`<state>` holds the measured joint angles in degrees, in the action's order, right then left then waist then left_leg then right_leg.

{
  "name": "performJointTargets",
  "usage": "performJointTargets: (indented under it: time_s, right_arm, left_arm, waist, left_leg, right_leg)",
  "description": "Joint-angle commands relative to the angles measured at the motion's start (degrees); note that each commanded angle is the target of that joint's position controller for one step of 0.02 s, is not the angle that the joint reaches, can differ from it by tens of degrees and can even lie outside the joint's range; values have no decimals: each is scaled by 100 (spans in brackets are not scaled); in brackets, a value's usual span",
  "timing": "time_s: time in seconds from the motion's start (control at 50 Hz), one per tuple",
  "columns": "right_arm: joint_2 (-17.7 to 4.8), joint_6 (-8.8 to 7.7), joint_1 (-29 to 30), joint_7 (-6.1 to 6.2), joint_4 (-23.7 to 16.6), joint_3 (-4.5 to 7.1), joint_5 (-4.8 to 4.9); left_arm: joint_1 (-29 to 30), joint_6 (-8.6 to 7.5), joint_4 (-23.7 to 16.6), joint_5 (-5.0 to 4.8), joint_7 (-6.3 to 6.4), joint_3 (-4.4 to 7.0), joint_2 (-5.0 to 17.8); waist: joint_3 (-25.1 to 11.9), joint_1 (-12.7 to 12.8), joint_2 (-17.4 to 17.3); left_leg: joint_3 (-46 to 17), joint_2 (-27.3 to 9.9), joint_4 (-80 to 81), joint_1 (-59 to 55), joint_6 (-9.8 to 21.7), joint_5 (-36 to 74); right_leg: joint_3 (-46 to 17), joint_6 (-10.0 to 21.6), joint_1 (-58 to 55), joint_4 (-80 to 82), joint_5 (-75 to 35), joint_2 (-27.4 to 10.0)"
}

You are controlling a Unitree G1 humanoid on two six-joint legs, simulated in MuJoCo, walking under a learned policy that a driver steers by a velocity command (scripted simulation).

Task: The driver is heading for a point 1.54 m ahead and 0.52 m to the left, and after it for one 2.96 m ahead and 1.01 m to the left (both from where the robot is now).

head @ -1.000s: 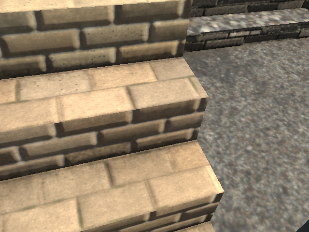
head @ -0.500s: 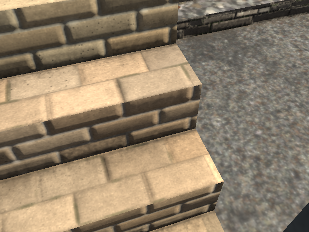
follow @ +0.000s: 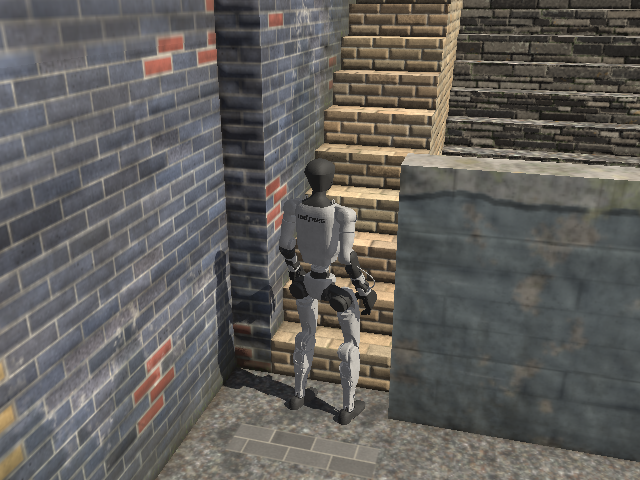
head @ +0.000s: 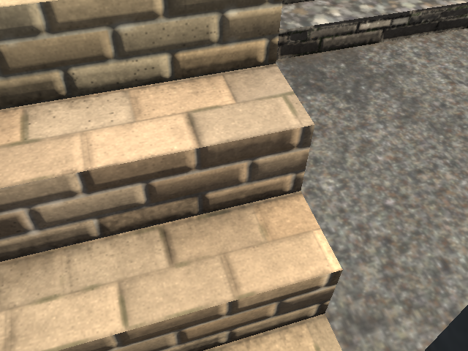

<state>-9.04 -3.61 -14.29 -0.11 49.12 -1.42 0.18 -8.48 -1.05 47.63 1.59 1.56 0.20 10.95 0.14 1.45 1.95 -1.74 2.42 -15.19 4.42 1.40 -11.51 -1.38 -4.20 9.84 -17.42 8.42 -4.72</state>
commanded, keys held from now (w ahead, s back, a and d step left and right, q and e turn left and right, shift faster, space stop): w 1.00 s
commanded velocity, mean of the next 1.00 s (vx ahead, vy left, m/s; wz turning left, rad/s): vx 0.28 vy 0.11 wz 0.00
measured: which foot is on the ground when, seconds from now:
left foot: down 0.00-1.00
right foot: down 0.00-1.00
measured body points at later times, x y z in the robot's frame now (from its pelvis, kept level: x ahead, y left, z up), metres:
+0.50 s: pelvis +0.01 +0.00 +0.00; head +0.01 +0.01 +0.45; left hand +0.15 +0.24 -0.12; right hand +0.13 -0.21 -0.13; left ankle -0.04 +0.11 -0.75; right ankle +0.01 -0.16 -0.75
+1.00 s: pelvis +0.02 +0.00 +0.00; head +0.03 +0.00 +0.45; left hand +0.15 +0.24 -0.12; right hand +0.13 -0.23 -0.13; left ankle -0.04 +0.11 -0.75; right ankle +0.01 -0.16 -0.75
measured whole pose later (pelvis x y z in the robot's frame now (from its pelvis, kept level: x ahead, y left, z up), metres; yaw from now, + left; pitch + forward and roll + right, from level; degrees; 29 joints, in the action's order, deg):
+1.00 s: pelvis +0.02 +0.00 +0.00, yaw +0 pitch +1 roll +0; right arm -11.0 -3.1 -12.1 -0.1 49.3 -1.4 0.3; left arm -6.9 -1.6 48.7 1.9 1.4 0.1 12.1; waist -0.5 1.7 1.3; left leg -1.3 1.9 -17.2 4.7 1.2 -13.9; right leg -0.6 -4.2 10.2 -19.7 10.9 -4.8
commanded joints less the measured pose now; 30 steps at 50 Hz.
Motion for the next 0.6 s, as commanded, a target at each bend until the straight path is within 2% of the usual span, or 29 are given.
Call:
performJointTargets:
  time_s: [0.02,0.1,0.4,0.42,0.6]
  right_arm:
    - [-511,-69,119,-5,-341,54,13]
    - [-550,-74,154,14,-334,8,24]
    - [-639,-65,341,2,-358,-56,39]
    - [-690,-29,402,-8,-367,-41,10]
    - [-712,-8,372,-4,-330,-50,33]
  left_arm:
    - [305,-93,-429,4,-9,62,471]
    - [247,-143,-392,-2,-5,28,505]
    - [327,-164,-390,-2,-29,-23,590]
    - [345,-163,-375,35,-39,-1,630]
    - [392,-171,-309,37,-53,6,649]
  waist:
    - [-245,7,-244]
    - [-155,13,-246]
    - [-323,35,-156]
    - [-365,52,-167]
    - [-376,33,-168]
  left_leg:
    - [-320,-704,243,149,198,1104]
    - [-331,-694,270,100,171,1125]
    - [-299,-713,134,-25,216,1616]
    - [-325,-730,64,-69,221,1647]
    - [-304,-736,5,-62,216,1715]
  right_leg:
    - [-28,194,-189,99,-609,-275]
    - [-63,178,-132,132,-653,-290]
    - [-21,112,-135,27,-801,-306]
    - [-42,146,-84,-1,-744,-317]
    - [-50,165,-94,-36,-845,-317]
